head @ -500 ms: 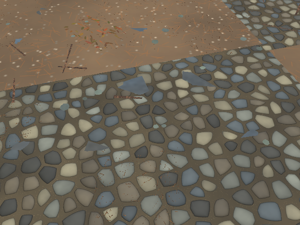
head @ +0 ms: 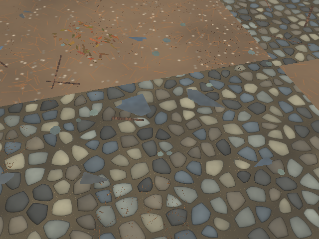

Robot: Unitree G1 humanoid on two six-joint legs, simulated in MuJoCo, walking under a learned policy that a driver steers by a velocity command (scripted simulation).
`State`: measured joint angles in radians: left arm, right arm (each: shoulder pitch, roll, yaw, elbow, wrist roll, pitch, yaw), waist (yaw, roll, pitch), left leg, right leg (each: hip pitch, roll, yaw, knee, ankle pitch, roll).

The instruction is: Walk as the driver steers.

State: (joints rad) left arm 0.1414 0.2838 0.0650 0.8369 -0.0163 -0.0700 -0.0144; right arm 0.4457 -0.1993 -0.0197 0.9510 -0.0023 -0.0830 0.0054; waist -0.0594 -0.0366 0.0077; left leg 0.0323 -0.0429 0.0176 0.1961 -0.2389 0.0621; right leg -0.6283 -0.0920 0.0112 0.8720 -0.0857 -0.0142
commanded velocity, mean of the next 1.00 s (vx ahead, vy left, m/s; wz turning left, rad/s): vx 0.49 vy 0.00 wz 0.33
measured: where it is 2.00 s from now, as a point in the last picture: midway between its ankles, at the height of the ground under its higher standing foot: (93, 135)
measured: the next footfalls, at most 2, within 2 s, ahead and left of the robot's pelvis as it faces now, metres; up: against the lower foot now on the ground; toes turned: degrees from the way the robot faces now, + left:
right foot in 0.22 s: +0.32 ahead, -0.14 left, +0.00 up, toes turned -1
left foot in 0.78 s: +0.60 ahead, +0.13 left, +0.00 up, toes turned +18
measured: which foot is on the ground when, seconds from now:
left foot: down 0.00-0.22, up 0.24-0.76, down 0.78-1.00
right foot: up 0.00-0.20, down 0.22-0.80, up 0.82-1.00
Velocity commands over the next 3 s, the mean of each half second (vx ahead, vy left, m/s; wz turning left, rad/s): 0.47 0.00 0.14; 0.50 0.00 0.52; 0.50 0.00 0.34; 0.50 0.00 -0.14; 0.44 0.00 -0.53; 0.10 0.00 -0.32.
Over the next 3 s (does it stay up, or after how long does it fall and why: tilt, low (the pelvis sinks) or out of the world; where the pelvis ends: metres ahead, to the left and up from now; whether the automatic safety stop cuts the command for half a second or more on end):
stays up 1.42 0.39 -0.01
